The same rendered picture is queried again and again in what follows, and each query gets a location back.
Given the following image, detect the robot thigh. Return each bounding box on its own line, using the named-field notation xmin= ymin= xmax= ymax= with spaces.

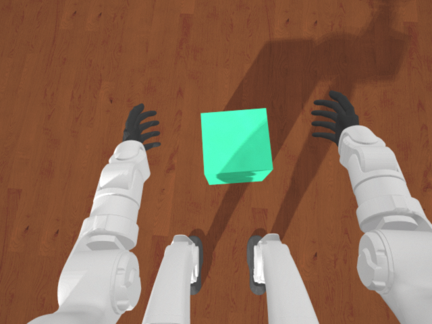
xmin=254 ymin=240 xmax=319 ymax=324
xmin=142 ymin=242 xmax=198 ymax=324

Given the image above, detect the robot right upper arm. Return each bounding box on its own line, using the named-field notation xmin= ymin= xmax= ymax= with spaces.
xmin=357 ymin=229 xmax=432 ymax=324

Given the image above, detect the robot right forearm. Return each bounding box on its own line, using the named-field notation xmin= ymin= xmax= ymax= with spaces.
xmin=338 ymin=126 xmax=432 ymax=233

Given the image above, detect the robot left upper arm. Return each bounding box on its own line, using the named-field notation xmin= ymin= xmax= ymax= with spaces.
xmin=27 ymin=249 xmax=141 ymax=324

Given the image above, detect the left robot hand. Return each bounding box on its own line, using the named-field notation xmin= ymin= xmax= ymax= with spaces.
xmin=122 ymin=103 xmax=161 ymax=151

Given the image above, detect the robot left forearm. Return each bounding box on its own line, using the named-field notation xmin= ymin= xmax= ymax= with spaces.
xmin=57 ymin=140 xmax=151 ymax=303

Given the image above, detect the robot left thigh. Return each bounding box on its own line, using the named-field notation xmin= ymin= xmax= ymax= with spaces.
xmin=142 ymin=242 xmax=198 ymax=324

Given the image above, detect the carton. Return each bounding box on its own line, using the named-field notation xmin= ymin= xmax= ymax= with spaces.
xmin=201 ymin=108 xmax=273 ymax=185

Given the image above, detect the robot right thigh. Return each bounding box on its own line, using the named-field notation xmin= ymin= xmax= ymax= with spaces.
xmin=254 ymin=240 xmax=319 ymax=324

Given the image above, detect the right robot hand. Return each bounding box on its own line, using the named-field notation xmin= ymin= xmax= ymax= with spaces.
xmin=311 ymin=90 xmax=359 ymax=146

